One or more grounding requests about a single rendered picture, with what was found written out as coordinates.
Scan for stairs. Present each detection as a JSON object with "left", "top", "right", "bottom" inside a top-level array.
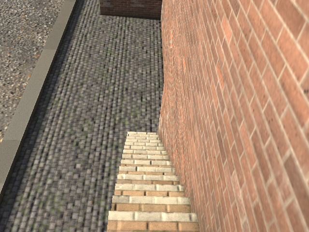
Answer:
[{"left": 106, "top": 131, "right": 200, "bottom": 232}]

